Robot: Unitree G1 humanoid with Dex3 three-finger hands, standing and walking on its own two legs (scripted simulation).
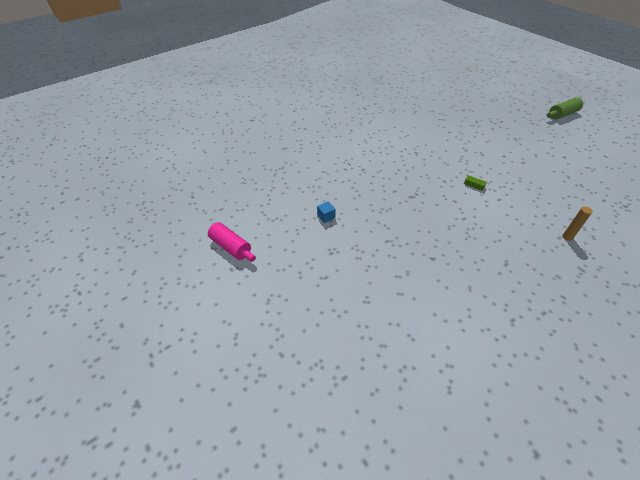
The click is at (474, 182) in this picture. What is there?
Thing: small brick
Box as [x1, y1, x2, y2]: [464, 175, 486, 190]
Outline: 468,175 464,183 482,190 486,182
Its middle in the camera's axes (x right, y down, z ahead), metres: +0.75 -0.28 +1.88
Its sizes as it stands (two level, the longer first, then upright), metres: 0.094 0.038 0.031
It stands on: the floor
